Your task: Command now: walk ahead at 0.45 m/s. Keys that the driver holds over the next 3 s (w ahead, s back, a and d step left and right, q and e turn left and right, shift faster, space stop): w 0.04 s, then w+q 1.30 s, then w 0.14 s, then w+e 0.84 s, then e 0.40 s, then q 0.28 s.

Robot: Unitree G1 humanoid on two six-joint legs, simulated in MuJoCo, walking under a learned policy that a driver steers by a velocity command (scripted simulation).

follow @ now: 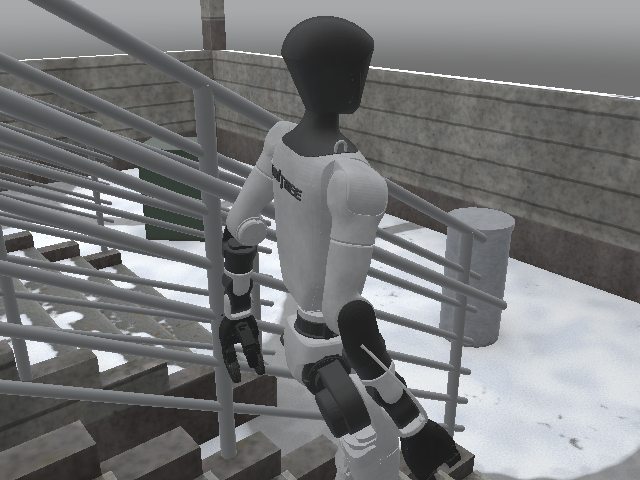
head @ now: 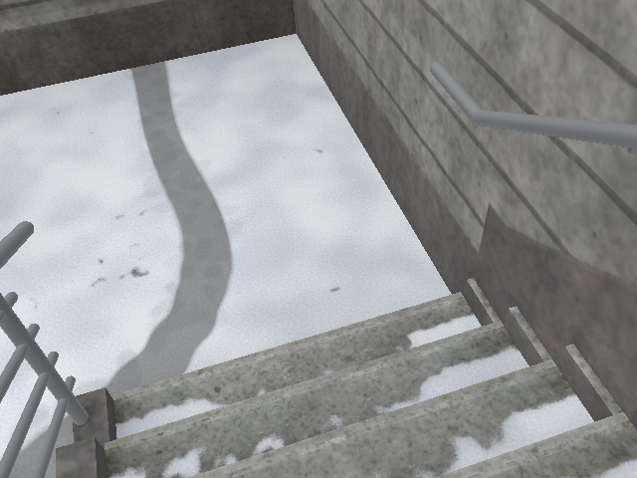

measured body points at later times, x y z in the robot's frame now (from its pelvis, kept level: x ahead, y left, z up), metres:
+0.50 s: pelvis +0.23 -0.02 -0.17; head +0.23 -0.01 +0.28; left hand +0.38 +0.24 -0.27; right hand +0.24 -0.25 -0.32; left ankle +0.12 +0.06 -0.87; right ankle +0.46 -0.17 -0.85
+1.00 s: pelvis +0.47 -0.05 -0.32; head +0.47 -0.07 +0.13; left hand +0.29 +0.10 -0.46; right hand +0.67 -0.23 -0.45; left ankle +0.53 +0.21 -0.92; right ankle +0.47 -0.13 -1.04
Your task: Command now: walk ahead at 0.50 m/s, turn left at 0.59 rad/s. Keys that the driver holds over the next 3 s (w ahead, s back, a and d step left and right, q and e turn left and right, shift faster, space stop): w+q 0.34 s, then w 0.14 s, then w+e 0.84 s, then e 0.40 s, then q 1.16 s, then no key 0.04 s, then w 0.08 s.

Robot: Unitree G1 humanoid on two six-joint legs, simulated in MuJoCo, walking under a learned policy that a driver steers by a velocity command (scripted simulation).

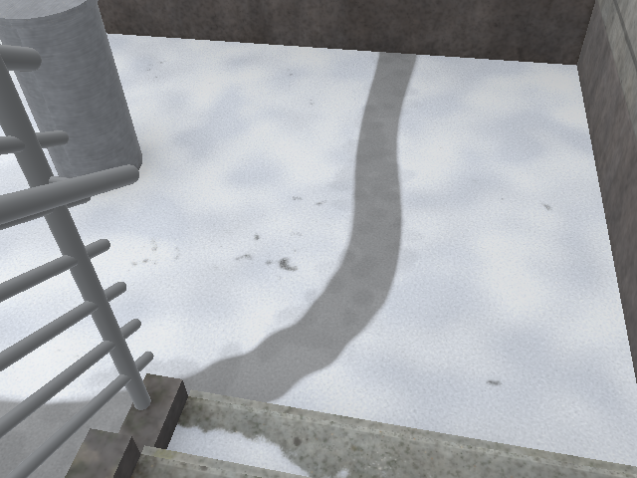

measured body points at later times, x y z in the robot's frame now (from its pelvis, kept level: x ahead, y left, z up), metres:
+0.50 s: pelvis +0.25 +0.09 -0.16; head +0.27 +0.10 +0.29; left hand +0.21 +0.35 -0.29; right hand +0.40 -0.13 -0.30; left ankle +0.26 +0.15 -0.88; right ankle +0.24 -0.10 -0.71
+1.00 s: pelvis +0.53 +0.07 -0.33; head +0.55 +0.07 +0.12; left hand +0.57 +0.32 -0.46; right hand +0.57 -0.19 -0.47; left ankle +0.40 +0.19 -0.77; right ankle +0.56 -0.01 -1.05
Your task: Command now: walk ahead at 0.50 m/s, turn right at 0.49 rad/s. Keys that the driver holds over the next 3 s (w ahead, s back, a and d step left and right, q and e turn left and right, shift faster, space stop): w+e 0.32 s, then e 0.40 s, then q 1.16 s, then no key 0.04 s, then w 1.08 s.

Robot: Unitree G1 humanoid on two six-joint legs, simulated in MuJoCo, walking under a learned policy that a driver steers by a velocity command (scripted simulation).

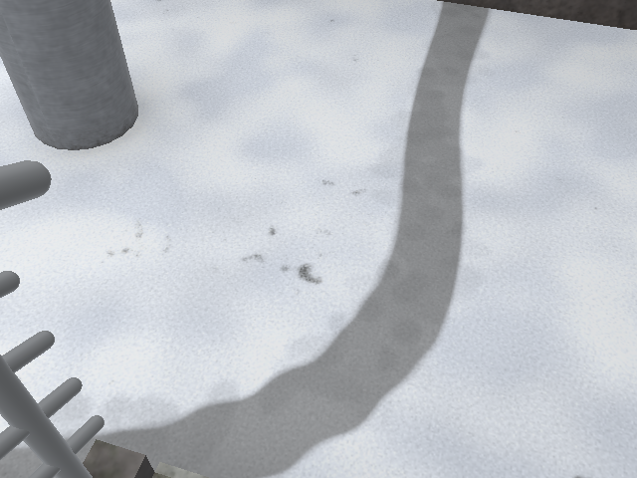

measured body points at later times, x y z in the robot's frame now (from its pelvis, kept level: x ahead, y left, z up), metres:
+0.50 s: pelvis +0.28 +0.03 -0.15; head +0.30 +0.04 +0.30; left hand +0.39 +0.26 -0.29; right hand +0.34 -0.24 -0.25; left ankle +0.35 +0.11 -0.88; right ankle +0.14 -0.08 -0.60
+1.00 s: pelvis +0.37 -0.03 -0.17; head +0.38 -0.04 +0.28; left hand +0.62 +0.07 -0.27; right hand +0.33 -0.29 -0.29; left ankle +0.35 +0.12 -0.87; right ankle +0.31 -0.17 -0.88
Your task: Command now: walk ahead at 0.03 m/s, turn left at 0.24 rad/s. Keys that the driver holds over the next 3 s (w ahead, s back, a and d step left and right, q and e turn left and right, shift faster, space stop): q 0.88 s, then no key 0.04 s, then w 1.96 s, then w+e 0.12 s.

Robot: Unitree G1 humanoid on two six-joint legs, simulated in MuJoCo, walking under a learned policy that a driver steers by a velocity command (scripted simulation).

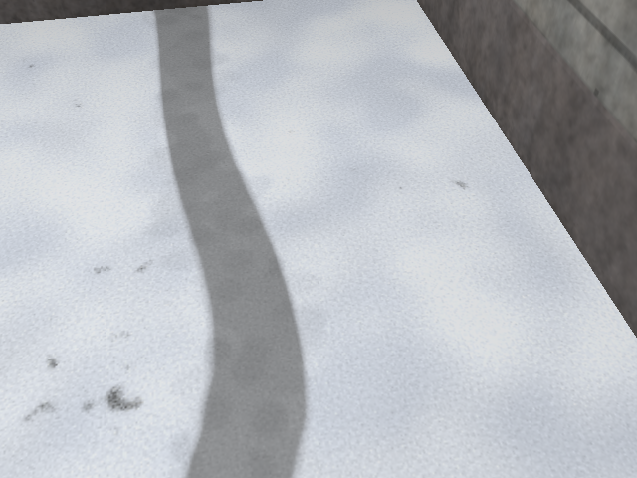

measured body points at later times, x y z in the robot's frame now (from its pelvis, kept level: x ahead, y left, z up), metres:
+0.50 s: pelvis -0.03 +0.00 +0.01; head -0.01 +0.01 +0.45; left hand +0.08 +0.28 -0.09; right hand +0.17 -0.23 -0.10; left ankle -0.08 +0.13 -0.71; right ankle -0.01 -0.11 -0.68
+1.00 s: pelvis -0.06 +0.01 +0.01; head -0.04 +0.03 +0.46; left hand -0.15 +0.29 -0.11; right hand +0.22 -0.08 -0.08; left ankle -0.11 +0.09 -0.71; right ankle -0.02 -0.10 -0.71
